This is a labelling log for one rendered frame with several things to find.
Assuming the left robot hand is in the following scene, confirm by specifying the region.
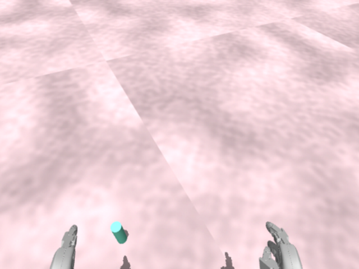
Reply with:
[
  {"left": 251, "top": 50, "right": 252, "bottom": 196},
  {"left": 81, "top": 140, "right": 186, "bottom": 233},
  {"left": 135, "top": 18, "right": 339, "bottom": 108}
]
[{"left": 50, "top": 225, "right": 77, "bottom": 269}]

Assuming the can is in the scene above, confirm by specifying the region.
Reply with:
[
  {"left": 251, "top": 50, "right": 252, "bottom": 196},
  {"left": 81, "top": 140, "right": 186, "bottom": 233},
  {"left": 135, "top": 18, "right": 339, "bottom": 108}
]
[{"left": 111, "top": 221, "right": 127, "bottom": 244}]

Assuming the right robot hand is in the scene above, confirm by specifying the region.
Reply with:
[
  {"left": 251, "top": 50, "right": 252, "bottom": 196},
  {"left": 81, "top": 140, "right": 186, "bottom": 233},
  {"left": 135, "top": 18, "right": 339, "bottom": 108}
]
[{"left": 259, "top": 222, "right": 303, "bottom": 269}]

